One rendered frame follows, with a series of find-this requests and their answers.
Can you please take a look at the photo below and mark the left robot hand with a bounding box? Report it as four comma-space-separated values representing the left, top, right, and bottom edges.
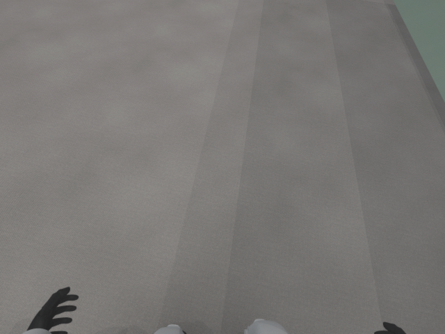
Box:
27, 287, 79, 334

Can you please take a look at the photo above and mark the robot right thigh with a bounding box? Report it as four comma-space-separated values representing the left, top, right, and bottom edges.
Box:
244, 320, 289, 334

